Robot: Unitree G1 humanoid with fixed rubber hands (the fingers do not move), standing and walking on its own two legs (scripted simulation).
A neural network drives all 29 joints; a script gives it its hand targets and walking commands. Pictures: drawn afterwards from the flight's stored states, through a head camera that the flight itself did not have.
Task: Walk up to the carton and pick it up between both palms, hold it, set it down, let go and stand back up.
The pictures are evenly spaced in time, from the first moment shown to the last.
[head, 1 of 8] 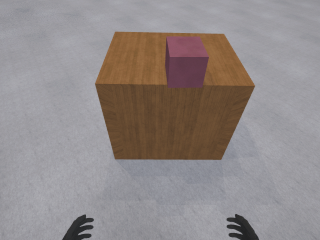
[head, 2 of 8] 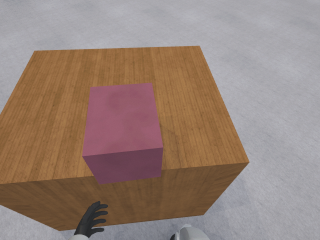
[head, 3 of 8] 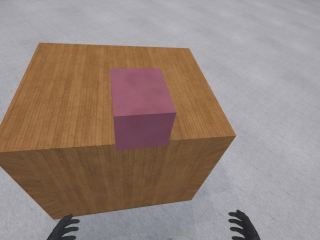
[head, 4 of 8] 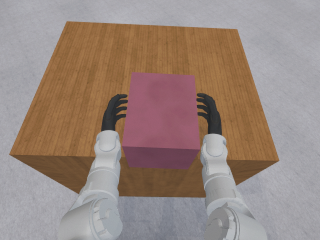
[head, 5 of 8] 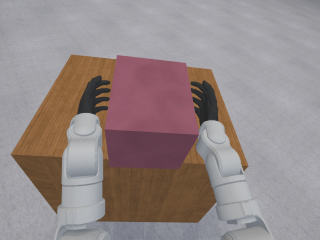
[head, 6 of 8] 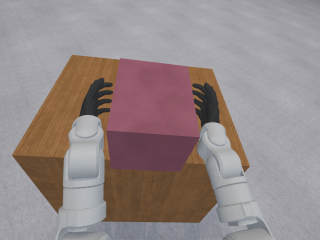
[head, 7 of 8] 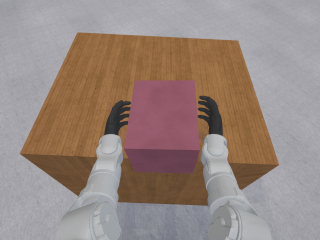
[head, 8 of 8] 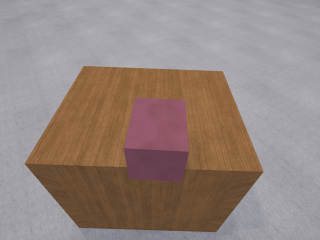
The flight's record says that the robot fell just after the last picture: no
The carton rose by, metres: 0.17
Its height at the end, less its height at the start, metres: +0.00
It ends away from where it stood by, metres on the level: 0.02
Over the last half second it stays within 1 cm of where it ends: yes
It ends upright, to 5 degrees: yes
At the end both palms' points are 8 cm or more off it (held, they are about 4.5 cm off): yes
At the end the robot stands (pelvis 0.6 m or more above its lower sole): yes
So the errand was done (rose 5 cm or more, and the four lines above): yes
